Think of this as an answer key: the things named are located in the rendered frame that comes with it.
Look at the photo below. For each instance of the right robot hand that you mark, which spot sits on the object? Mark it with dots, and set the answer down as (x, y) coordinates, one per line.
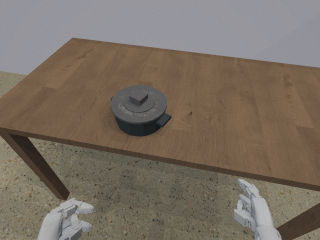
(257, 211)

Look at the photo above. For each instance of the knob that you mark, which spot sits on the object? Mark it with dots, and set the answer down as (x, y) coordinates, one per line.
(138, 97)

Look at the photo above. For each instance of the left robot hand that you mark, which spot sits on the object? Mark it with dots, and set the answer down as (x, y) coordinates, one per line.
(54, 228)

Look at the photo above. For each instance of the lid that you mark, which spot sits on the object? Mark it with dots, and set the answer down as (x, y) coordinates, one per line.
(130, 112)

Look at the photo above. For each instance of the robot right forearm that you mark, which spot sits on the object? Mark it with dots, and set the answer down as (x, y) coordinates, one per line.
(266, 232)

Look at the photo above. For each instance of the pot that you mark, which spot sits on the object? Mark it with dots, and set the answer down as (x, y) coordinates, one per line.
(140, 130)

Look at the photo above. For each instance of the table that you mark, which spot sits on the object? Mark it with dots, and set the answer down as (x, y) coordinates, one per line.
(243, 117)

